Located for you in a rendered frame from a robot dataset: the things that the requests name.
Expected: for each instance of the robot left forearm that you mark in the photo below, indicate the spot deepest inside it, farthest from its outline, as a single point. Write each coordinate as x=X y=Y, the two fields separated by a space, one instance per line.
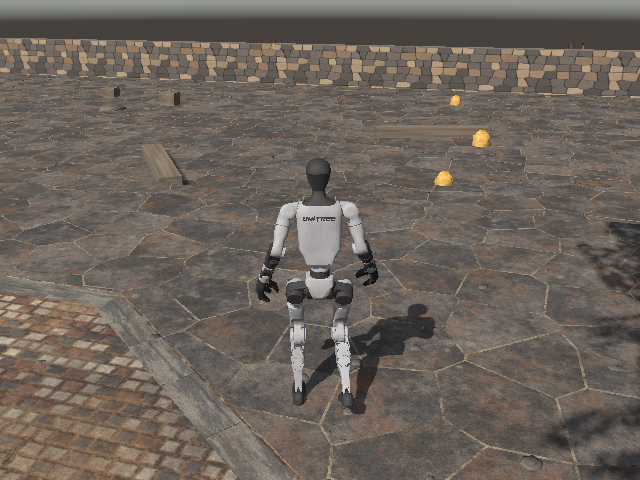
x=269 y=266

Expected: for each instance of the robot right shin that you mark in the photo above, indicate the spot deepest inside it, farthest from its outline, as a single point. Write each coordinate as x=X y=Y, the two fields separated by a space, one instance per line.
x=343 y=360

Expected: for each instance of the robot right forearm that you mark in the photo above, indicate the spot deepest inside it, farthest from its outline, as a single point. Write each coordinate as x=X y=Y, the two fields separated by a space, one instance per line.
x=368 y=260

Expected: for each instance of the right robot upper arm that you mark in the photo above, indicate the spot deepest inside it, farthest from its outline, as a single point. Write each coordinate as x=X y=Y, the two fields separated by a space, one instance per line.
x=350 y=211

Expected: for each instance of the left robot hand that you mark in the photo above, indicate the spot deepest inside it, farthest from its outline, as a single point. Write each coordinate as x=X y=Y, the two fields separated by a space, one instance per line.
x=261 y=287

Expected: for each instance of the right robot hand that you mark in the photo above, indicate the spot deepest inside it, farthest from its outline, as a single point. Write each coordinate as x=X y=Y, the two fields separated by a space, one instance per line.
x=374 y=276

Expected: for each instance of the robot left thigh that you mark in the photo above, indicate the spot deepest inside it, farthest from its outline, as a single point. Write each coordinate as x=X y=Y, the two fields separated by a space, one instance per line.
x=296 y=297

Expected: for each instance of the left robot upper arm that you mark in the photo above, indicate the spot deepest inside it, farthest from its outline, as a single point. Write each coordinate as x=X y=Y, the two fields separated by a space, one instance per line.
x=287 y=212

